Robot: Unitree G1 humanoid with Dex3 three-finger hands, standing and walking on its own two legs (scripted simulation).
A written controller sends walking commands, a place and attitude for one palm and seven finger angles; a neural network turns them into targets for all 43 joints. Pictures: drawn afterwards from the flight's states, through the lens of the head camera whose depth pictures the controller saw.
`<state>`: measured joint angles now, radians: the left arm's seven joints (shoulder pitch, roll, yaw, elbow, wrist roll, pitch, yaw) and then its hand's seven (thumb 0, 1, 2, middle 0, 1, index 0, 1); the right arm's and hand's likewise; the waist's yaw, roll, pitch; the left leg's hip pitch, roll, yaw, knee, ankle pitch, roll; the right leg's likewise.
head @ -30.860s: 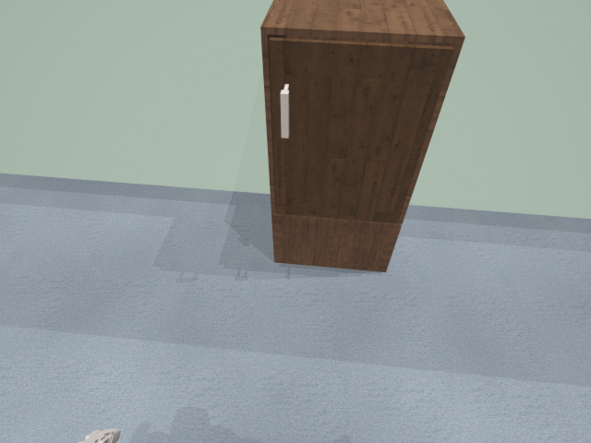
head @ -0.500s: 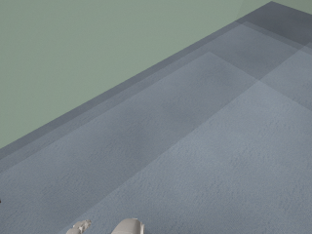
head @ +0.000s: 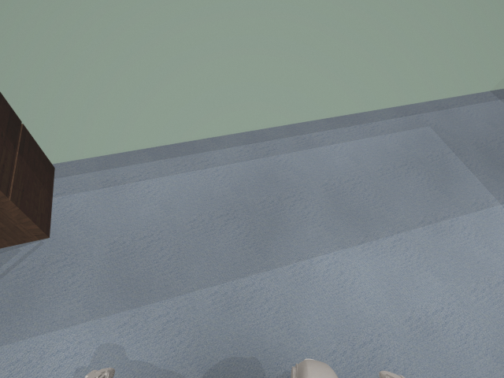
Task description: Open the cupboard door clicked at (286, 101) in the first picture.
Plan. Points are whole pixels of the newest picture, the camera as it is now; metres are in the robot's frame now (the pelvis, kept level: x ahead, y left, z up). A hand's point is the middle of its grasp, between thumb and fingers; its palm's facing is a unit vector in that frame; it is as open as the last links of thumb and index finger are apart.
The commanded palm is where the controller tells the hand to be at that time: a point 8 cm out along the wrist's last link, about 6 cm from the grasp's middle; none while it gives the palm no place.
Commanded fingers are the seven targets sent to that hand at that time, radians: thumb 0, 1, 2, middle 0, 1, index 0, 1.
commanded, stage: turn to face it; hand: left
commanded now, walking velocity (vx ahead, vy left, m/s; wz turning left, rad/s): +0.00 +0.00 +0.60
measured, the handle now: out of the picture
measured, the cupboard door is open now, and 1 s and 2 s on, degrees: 40 40 40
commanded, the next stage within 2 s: take the last steps up to it in 1.54 s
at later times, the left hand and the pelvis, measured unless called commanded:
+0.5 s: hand out of the picture +0.04 +0.15 -0.16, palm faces +0.32 -0.92 -0.24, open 7.4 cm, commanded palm none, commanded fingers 0.00 0.90 0.90 -0.20 -0.30 -0.20 -0.30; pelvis +0.02 -0.05 +0.00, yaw +19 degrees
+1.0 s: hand out of the picture +0.00 +0.24 -0.16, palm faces +0.58 -0.78 -0.23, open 7.4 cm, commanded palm none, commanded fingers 0.00 0.90 0.90 -0.20 -0.30 -0.20 -0.30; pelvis +0.03 +0.00 +0.00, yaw +35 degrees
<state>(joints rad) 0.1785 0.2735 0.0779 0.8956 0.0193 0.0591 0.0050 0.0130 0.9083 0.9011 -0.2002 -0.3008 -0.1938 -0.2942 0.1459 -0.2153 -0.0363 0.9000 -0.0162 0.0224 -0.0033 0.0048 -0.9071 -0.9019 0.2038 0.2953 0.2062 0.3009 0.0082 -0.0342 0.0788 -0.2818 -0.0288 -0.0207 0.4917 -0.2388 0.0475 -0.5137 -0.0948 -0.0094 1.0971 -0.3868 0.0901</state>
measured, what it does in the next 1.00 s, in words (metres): steps on the spot, turning left: right foot, then left foot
